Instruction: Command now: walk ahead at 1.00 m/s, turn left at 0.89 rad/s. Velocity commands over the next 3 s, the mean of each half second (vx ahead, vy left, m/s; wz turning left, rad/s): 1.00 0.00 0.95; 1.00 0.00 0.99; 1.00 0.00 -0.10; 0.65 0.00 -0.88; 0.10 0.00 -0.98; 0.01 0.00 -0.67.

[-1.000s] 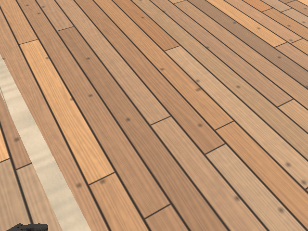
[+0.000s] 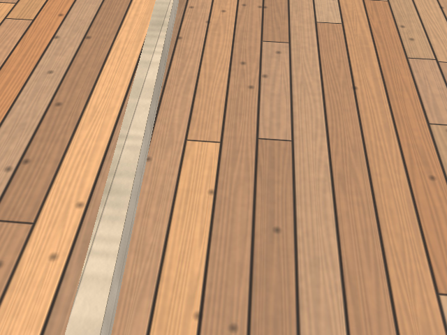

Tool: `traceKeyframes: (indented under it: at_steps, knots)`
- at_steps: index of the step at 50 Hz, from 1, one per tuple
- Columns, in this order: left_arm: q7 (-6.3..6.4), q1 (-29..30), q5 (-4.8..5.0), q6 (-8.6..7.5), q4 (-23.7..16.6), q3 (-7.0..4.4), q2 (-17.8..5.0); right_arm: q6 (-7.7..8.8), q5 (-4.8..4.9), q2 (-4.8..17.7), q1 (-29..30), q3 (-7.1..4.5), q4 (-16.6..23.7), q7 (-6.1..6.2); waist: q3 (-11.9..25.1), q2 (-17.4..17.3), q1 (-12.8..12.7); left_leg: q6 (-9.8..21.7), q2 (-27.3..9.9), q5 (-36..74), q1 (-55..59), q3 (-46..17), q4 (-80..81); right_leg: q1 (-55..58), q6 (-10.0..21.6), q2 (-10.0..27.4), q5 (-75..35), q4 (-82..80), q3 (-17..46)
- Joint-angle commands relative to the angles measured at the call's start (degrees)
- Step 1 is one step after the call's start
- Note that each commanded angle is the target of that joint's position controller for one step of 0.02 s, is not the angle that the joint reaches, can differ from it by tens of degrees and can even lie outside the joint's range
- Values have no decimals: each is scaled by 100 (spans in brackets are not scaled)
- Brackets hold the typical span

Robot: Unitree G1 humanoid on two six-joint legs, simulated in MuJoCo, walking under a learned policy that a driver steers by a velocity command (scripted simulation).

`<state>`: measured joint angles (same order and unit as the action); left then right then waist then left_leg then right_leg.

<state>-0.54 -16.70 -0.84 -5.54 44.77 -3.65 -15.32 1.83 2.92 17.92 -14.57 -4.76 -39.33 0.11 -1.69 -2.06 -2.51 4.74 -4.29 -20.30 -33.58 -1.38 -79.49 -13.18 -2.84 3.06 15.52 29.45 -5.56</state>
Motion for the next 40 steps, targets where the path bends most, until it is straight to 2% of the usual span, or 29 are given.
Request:
traceKeyframes:
  at_steps: [1,3,6,8,10,11,12,13,14,15,16,17,18,19,21,23,25,27,29,31,32,33,34,35,36,37,38,39,40]
  knots:
    - [-4,410,98,-85,-149,-77,-286,-155,-14,-388,174,136,689,-90,-373,846,296,28,-752,139,-1244,-460,387,416,948,1576,-1145,-1740,1066]
    - [51,740,69,-109,-183,-149,-541,-138,-106,-272,378,148,812,-154,-591,706,466,-43,-771,932,-1081,-313,1240,113,864,1372,-1371,-2054,316]
    - [125,656,93,-112,-159,-276,-991,-86,-146,-5,789,105,804,-289,-603,193,371,63,-463,2187,-364,323,2565,351,691,1006,-1687,-2332,-617]
    - [124,506,109,-69,-140,-349,-1353,-67,-128,228,836,9,807,-325,-417,290,466,235,-19,2265,288,791,3005,926,640,1018,-3901,-2026,-867]
    - [123,454,154,74,-193,-439,-1696,-120,-20,632,213,-182,704,-313,101,802,967,410,495,1421,1125,1187,2961,1584,625,1145,-6699,-700,-924]
    - [121,593,183,132,-275,-469,-1774,-158,6,973,-685,-354,490,-294,560,927,1470,567,704,1101,2311,1231,3045,1318,634,1166,-7347,582,-866]
    - [138,965,182,128,-408,-420,-1650,-203,-31,1350,-2177,-572,11,-236,1084,569,2228,866,716,1516,4364,839,3748,217,476,877,-6598,2718,-776]
    - [92,861,34,4,-418,-79,-438,-219,-18,1408,-2107,-502,-274,-189,332,-1239,1609,1049,321,1443,4769,-440,3954,-1616,213,-269,950,5360,-446]
    - [52,40,135,-272,-983,133,-12,-18,-139,1620,-1374,-348,225,-252,1528,-2545,474,2262,-570,-475,5728,-4019,5412,-3349,296,-841,2117,6615,868]
    - [28,583,296,-501,-1110,35,-812,108,-158,1233,-1222,-339,436,-265,1539,-1427,841,2169,-994,-1879,5605,-5135,6586,-3778,497,-533,1303,6258,1398]
    - [47,1098,401,-574,-1196,3,-953,243,-197,1098,-1228,-305,366,-269,818,-472,791,1909,-972,-1754,4838,-5030,6804,-3790,560,-391,886,5726,1321]
    - [92,1169,279,-565,-1118,36,-808,336,-225,1026,-917,-272,357,-296,506,469,485,1684,-826,-1239,3923,-4601,6686,-3324,524,-137,520,5162,1406]
    - [104,1049,145,-490,-1047,16,-754,373,-255,916,-553,-233,402,-280,354,695,207,1564,-558,-602,3132,-4030,6494,-2756,418,2,270,4703,1488]
    - [75,902,95,-387,-1023,-22,-774,380,-274,837,-331,-204,441,-224,215,520,10,1568,-343,-204,2596,-3635,6479,-2439,290,61,172,4389,1552]
    - [76,1072,14,-248,-1074,-31,-684,355,-147,593,-338,-118,350,-96,-67,442,-28,1509,-98,677,2088,-2926,6554,-2250,66,138,206,3549,1413]
    - [75,1888,-51,-214,-1381,40,-444,324,-76,466,-540,-75,237,63,-396,487,241,1352,225,1527,1568,-2300,6645,-2091,-105,-17,-469,2325,1059]
    - [19,2464,-57,-222,-1628,97,-106,248,-79,454,-633,-80,106,148,-443,229,498,1042,593,1768,1153,-1851,6442,-1558,-166,-303,-1698,1108,817]
    - [-22,2770,31,-237,-1821,47,-88,223,-98,588,-804,-145,-5,144,-339,78,740,851,548,1483,800,-1985,6496,-746,-181,-569,-2462,434,712]
    - [-23,2806,201,-245,-1927,-95,-335,245,-15,525,-897,-165,-140,166,-237,-198,745,728,441,1247,1313,-2292,6229,-590,-171,-545,-2456,20,1032]
    - [-2,2796,315,-277,-1988,-219,-570,232,12,426,-920,-194,-238,210,-212,-352,666,622,291,1842,2166,-2519,5781,-695,-96,-484,-2030,-322,1176]
    - [34,2399,349,-292,-1930,-339,-769,216,-41,468,-833,-228,-217,215,63,-470,409,541,278,3034,2540,-2556,5270,-331,-15,-551,-1742,-313,1070]
    - [75,1588,371,-298,-1794,-466,-941,189,-127,552,-609,-249,-152,176,610,-571,-119,365,400,4045,2702,-2406,4345,493,98,-487,-1744,-311,926]
    - [133,200,373,-225,-1559,-501,-1025,177,-277,432,-176,-160,58,102,1533,-686,-855,182,462,4020,2007,-2202,2799,2214,260,23,-1403,296,1155]
    - [135,-833,239,-161,-1303,-450,-1205,177,-430,-444,-472,89,242,25,2499,846,-715,38,1061,-330,275,-1715,740,4391,500,1044,-616,676,2556]
    - [-44,-571,-33,-245,-1279,-455,-1389,191,210,-331,-1593,188,441,68,3119,3780,13,-94,976,-1296,-1002,-1348,-653,4793,1317,2323,1295,-1000,6023]
    - [-39,-64,-40,-189,-1517,-355,-624,105,216,138,-1258,120,195,127,2248,2574,-226,-167,401,-572,-1318,-1119,-967,4082,1304,1922,3044,-1272,5594]
    - [10,90,-9,-100,-1425,-278,-353,55,29,411,-441,80,315,99,1284,1419,-396,-223,318,-197,-1357,-703,-962,3079,1164,1622,2356,-1359,4362]
    - [18,188,-63,-64,-1284,-280,-476,39,-122,342,-17,73,425,93,824,377,-271,-201,135,-43,-1115,-579,-871,2259,1099,1458,1195,-1378,3698]
    - [28,226,-138,-58,-1137,-294,-535,30,-205,219,282,79,602,77,504,157,-194,-166,-49,-31,-969,-548,-1017,1680,1155,1361,195,-1405,3147]
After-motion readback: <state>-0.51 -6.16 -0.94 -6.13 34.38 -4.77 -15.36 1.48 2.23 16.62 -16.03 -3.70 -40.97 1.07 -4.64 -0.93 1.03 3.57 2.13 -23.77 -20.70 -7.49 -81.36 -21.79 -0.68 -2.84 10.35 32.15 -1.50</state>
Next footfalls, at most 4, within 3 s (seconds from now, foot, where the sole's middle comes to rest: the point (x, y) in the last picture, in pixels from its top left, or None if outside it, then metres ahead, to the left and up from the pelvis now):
0.26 left None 0.42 0.11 -0.77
0.68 right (200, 216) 0.88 0.14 -0.77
1.16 left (71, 195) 0.87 0.56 -0.66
1.60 right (20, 120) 1.20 0.85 -0.66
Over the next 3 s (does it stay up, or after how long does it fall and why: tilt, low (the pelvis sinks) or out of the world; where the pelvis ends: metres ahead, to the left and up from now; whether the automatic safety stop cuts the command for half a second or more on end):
stays up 1.27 1.07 0.12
